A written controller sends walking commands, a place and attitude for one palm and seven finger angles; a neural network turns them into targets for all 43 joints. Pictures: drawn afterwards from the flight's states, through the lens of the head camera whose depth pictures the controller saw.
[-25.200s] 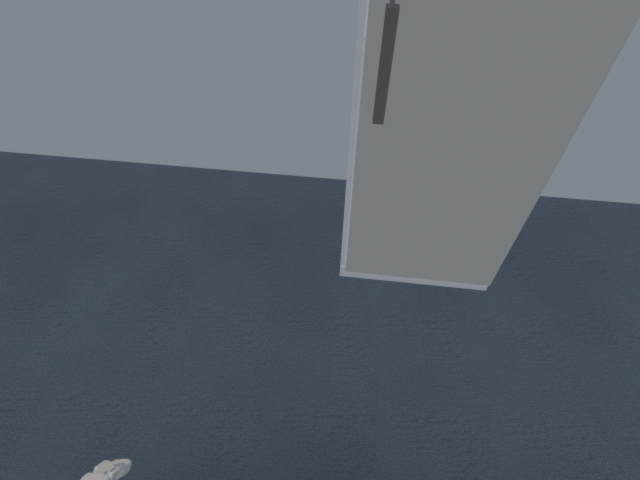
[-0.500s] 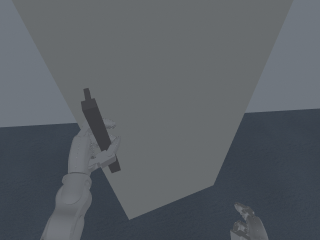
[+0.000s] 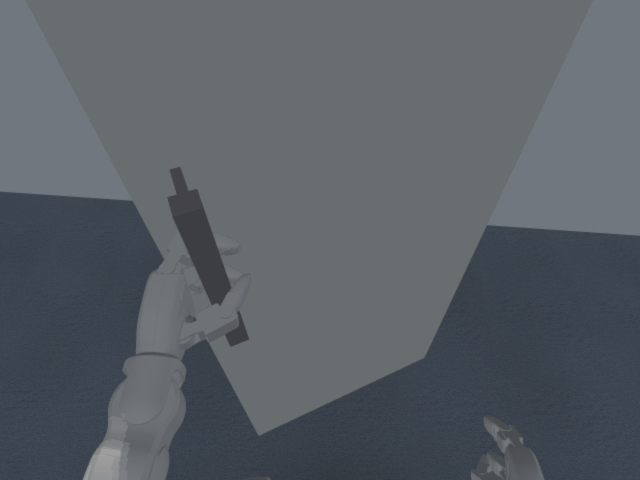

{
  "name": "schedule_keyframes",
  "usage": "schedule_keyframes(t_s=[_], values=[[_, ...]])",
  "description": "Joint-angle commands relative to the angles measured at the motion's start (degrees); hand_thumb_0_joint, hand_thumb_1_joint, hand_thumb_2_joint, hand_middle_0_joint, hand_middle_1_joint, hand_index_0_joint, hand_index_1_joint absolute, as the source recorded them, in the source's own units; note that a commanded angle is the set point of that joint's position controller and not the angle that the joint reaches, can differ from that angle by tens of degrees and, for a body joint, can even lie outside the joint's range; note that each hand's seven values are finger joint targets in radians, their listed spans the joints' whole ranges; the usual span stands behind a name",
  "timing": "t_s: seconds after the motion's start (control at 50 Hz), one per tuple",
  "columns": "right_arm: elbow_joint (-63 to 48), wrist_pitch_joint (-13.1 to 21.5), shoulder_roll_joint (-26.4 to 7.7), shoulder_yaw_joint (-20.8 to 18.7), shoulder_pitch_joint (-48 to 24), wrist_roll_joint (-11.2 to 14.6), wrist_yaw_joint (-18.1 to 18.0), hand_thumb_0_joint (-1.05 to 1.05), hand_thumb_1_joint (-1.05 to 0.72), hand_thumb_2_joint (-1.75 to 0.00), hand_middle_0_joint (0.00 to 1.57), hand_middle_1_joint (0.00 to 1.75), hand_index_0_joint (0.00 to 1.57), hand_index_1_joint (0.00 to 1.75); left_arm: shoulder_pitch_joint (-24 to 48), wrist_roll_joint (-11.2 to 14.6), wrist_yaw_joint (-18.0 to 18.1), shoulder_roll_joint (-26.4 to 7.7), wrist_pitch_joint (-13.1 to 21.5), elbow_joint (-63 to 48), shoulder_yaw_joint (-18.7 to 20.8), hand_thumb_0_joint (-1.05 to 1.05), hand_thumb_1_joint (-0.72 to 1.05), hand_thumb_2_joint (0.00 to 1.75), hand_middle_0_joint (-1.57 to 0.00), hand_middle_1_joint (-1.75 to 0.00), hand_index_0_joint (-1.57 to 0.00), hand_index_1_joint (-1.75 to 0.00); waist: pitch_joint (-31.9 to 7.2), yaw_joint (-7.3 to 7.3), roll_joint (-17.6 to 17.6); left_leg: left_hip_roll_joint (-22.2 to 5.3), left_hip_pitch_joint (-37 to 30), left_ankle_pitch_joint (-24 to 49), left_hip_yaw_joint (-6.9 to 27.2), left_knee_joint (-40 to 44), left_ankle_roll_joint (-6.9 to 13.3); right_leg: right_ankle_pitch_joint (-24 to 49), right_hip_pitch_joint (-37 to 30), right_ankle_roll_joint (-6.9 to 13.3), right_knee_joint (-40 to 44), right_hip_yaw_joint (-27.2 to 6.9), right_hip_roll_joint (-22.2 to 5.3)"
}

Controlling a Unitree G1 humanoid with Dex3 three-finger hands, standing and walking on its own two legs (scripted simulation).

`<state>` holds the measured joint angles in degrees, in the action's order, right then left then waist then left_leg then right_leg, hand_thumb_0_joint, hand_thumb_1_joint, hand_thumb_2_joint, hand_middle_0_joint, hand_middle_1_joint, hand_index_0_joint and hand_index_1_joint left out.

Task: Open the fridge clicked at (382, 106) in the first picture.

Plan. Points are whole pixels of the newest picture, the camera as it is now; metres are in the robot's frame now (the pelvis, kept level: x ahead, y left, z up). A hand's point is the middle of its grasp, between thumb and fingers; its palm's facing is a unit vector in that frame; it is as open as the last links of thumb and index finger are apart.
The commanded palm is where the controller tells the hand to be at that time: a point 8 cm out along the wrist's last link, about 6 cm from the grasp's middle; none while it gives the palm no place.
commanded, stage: walk backward, drawing the door open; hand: left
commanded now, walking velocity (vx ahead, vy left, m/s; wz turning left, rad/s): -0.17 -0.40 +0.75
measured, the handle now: (212, 268) +0.33 +0.13 +0.12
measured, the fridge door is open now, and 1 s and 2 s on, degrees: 30 52 79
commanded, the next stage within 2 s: stop walking and hold the door back in 1.50 s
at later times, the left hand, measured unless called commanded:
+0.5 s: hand (275, 357) +0.22 +0.05 +0.12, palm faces +0.47 -0.85 -0.25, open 7.0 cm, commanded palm +0.17 +0.08 +0.12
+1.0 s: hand (374, 418) +0.16 -0.04 +0.12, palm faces +0.87 -0.44 -0.24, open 6.7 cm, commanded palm +0.11 -0.05 +0.12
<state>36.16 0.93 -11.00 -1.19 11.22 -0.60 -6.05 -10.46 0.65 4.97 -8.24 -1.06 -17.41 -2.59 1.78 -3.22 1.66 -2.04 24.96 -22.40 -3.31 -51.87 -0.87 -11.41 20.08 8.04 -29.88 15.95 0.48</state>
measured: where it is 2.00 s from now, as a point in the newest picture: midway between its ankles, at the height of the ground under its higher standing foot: (535, 469)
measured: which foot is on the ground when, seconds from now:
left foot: up 0.00-0.04, down 0.06-0.42, up 0.44-0.68, down 0.70-1.00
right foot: down 0.00-0.06, up 0.08-0.38, down 0.40-0.70, up 0.72-1.00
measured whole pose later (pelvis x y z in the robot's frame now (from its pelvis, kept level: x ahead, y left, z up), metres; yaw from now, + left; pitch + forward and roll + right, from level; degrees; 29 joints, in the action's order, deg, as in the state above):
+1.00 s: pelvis +0.13 -0.39 +0.00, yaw +48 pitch +0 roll -2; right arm 33.6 7.3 -6.8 1.2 10.6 0.3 -3.4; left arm -9.4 4.4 5.5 -15.5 1.6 -19.1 10.7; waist 9.3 1.8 2.1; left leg -10.1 16.8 -14.0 7.8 -29.5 -7.2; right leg -16.4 21.2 -5.1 -37.2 0.5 -2.9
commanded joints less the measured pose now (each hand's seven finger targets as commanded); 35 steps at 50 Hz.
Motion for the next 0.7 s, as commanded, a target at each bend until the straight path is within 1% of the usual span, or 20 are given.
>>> schedule_keyframes(t_s=[0.0,0.02,0.04,0.06,0.08,0.12,0.14,0.2,0.26,0.34,0.38,0.4,0.42,0.44,0.52,0.58,0.62,0.64,0.66,0.68], values=[[-9.3,5.8,-3.0,0.6,-4.3,-0.6,-1.3,0.0,-0.9,-0.9,0.2,0.3,0.2,0.3,9.2,-0.5,-1.1,-5.6,6.1,-16.1,2.1,0.0,0.9,0.9,-0.45,-1.4,-0.45,-1.4,-7.8,0.52,-4.1,-2.0,-4.9,2.1,-0.8,12.3,0.5,8.2,-6.3,-1.4,4.3,-3.9,-11.5],[-8.9,7.0,-3.6,0.7,-1.2,-0.4,-1.4,0.0,-0.9,-0.9,0.2,0.3,0.2,0.3,10.4,0.2,-1.4,-4.7,6.5,-17.7,0.2,0.0,0.9,0.9,-0.45,-1.4,-0.45,-1.4,-7.0,-1.92,1.6,-3.2,-13.3,9.0,3.7,27.3,1.4,9.6,0.1,-5.3,-7.8,-3.3,-7.7],[-10.1,8.3,-6.0,-0.4,-0.4,-1.2,-1.0,0.0,-0.9,-0.9,0.2,0.3,0.2,0.3,11.5,0.8,-2.0,-4.2,7.9,-19.7,-1.3,0.0,0.9,0.9,-0.45,-1.4,-0.45,-1.4,-5.6,-3.2,14.7,-17.9,-24.1,24.1,29.5,40.8,5.9,-8.7,18.7,-12.6,-24.6,-5.9,-0.4],[-10.4,8.4,-6.5,-0.3,-1.5,-2.6,-0.1,0.0,-0.9,-0.9,0.2,0.3,0.2,0.3,12.6,-1.9,-2.2,-6.0,9.4,-19.1,-0.5,0.0,0.9,0.9,-0.45,-1.4,-0.45,-1.4,-7.5,0.03,14.8,-28.9,-24.8,26.3,49.5,43.3,10.5,-15.1,22.7,-16.3,-41.0,-18.6,-1.2],[-10.8,7.6,-7.6,-0.4,-4.7,-2.8,0.3,0.0,-0.9,-0.9,0.2,0.3,0.2,0.3,12.9,-3.4,-2.2,-8.3,10.6,-17.4,1.6,0.0,0.9,0.9,-0.45,-1.4,-0.45,-1.4,-8.3,1.46,9.9,-32.8,-22.0,24.0,54.2,42.8,14.2,-12.5,22.1,-13.1,-47.5,-24.1,-3.5],[-9.6,7.6,-6.7,-1.4,-7.3,-2.7,0.5,0.0,-0.9,-0.9,0.2,0.3,0.2,0.3,16.9,-2.9,-3.4,-9.5,10.9,-24.8,2.8,0.0,0.9,0.9,-0.45,-1.4,-0.45,-1.4,-6.9,1.33,3.7,-24.3,-27.2,39.0,39.4,34.0,7.5,-13.6,29.1,-11.2,-45.3,-22.2,-2.8],[-8.3,8.0,-7.3,-2.0,-7.0,-2.2,0.9,0.0,-0.9,-0.9,0.2,0.3,0.2,0.3,15.9,-2.6,-3.5,-8.1,10.5,-22.6,2.6,0.0,0.9,0.9,-0.45,-1.4,-0.45,-1.4,-6.4,1.99,0.6,-22.1,-25.4,36.6,32.5,32.3,8.4,-10.4,26.3,-11.1,-43.7,-21.9,-2.9],[-7.4,8.2,-7.0,-2.5,-6.0,-1.1,2.0,0.0,-0.9,-0.9,0.2,0.3,0.2,0.3,13.4,-2.0,-3.1,-2.8,9.0,-18.2,-0.6,0.0,0.9,0.9,-0.45,-1.4,-0.45,-1.4,-9.3,2.37,6.8,-13.0,-17.7,23.7,19.1,33.0,5.2,-4.8,10.4,-11.5,-30.9,-18.3,-0.6],[-7.2,8.9,-6.2,-3.0,-4.7,0.2,2.4,0.0,-0.9,-0.9,0.2,0.3,0.2,0.3,13.8,-1.6,-2.8,-4.2,9.0,-19.4,0.8,0.0,0.9,0.9,-0.45,-1.4,-0.45,-1.4,-14.5,1.72,15.2,-8.3,-21.1,22.7,17.2,32.6,3.9,-8.1,2.0,-12.2,-13.7,-14.6,1.7],[-7.1,9.7,-5.1,-3.0,-6.3,0.8,2.7,0.0,-0.9,-0.9,0.2,0.3,0.2,0.3,13.9,-0.7,-1.4,-7.6,10.8,-21.2,4.5,0.0,0.9,0.9,-0.45,-1.4,-0.45,-1.4,-16.1,1.58,17.7,-6.8,-19.7,28.2,19.5,25.8,4.3,-5.5,-8.1,-12.9,5.2,-11.9,3.2],[-5.9,9.0,-2.8,-2.4,-4.1,1.9,3.0,0.0,-0.9,-0.9,0.2,0.3,0.2,0.3,12.3,-0.6,-0.7,-12.2,11.1,-22.4,8.2,0.0,0.9,0.9,-0.45,-1.4,-0.45,-1.4,-18.9,0.92,3.7,1.5,-14.0,18.3,7.7,16.6,-0.1,13.2,-17.9,-10.5,12.0,-11.9,-2.1],[-7.1,8.2,-0.8,-1.6,-6.3,2.1,3.0,0.0,-0.9,-0.9,0.2,0.3,0.2,0.3,12.8,-0.4,-0.5,-15.2,11.0,-23.7,10.7,0.0,0.9,0.9,-0.45,-1.4,-0.45,-1.4,-18.0,1.72,-8.8,4.2,-1.9,-0.4,1.2,6.3,0.2,27.5,-22.1,-6.8,9.1,-15.0,-10.2],[-7.6,8.1,0.0,-1.0,-9.6,1.6,2.3,0.0,-0.9,-0.9,0.2,0.3,0.2,0.3,14.1,-0.6,-0.4,-16.1,11.5,-25.0,12.2,0.0,0.9,0.9,-0.45,-1.4,-0.45,-1.4,-16.7,4.05,-12.3,4.3,5.6,-12.2,0.2,-8.4,1.6,35.5,-19.8,-3.1,7.1,-17.8,-17.6],[-7.2,8.6,-2.1,-3.3,-9.5,2.1,1.1,0.0,-0.9,-0.9,0.2,0.3,0.2,0.3,10.4,0.6,-0.9,-15.8,10.9,-21.7,14.9,0.0,0.9,0.9,-0.45,-1.4,-0.45,-1.4,-18.8,5.06,-24.7,3.3,6.7,-17.5,2.3,-21.0,-0.2,46.9,-22.6,-0.1,4.6,-18.5,-20.5],[-8.6,7.7,-0.9,-0.1,-10.3,-0.2,-0.2,0.0,-0.9,-0.9,0.2,0.3,0.2,0.3,9.1,0.1,-1.7,-9.7,11.4,-18.1,10.9,0.0,0.9,0.9,-0.45,-1.4,-0.45,-1.4,-10.9,4.01,-10.4,-0.4,10.0,-9.7,-1.8,-12.9,-1.3,44.4,-24.2,1.9,1.0,-12.6,-17.4],[-9.7,7.0,-1.7,0.1,-8.9,-0.5,-1.1,0.0,-0.9,-0.9,0.2,0.3,0.2,0.3,9.9,1.1,-1.2,-8.8,11.3,-18.8,9.7,0.0,0.9,0.9,-0.45,-1.4,-0.45,-1.4,-10.0,3.21,-9.9,-1.0,3.4,-5.3,-4.1,4.6,-0.6,42.8,-23.0,1.1,-0.5,-10.7,-17.2],[-10.4,7.3,-2.4,0.2,-5.9,-0.7,-1.5,0.0,-0.9,-0.9,0.2,0.3,0.2,0.3,10.2,1.3,-1.0,-8.9,11.3,-21.9,9.6,0.0,0.9,0.9,-0.45,-1.4,-0.45,-1.4,-13.9,1.94,-7.2,1.0,-7.6,5.1,-7.1,22.6,-0.2,43.3,-19.8,-1.2,-8.7,-8.0,-12.6],[-10.1,7.4,-3.2,-0.5,-2.9,-0.8,-1.8,0.0,-0.9,-0.9,0.2,0.3,0.2,0.3,11.1,1.3,-1.0,-8.5,11.3,-22.7,8.4,0.0,0.9,0.9,-0.45,-1.4,-0.45,-1.4,-16.7,-0.56,-2.8,-1.3,-23.9,18.8,-3.3,30.6,1.1,35.3,-8.2,-4.7,-20.7,-6.8,-10.3],[-10.5,7.7,-5.4,-1.7,-2.8,-1.4,-1.7,0.0,-0.9,-0.9,0.2,0.3,0.2,0.3,11.5,1.5,-1.3,-7.8,12.1,-23.7,7.5,0.0,0.9,0.9,-0.45,-1.4,-0.45,-1.4,-17.1,-0.27,8.0,-18.8,-41.8,52.4,20.7,33.5,7.9,-1.6,14.4,-11.2,-35.1,-8.3,-2.2],[-9.9,7.3,-7.2,-1.9,-2.0,-1.8,-0.8,0.0,-0.9,-0.9,0.2,0.3,0.2,0.3,11.2,-0.9,-1.0,-9.0,13.7,-21.5,8.0,0.0,0.9,0.9,-0.45,-1.4,-0.45,-1.4,-18.6,1.12,14.2,-32.0,-48.8,73.8,40.6,30.1,14.6,-26.7,24.4,-13.0,-43.6,-16.7,-1.9]])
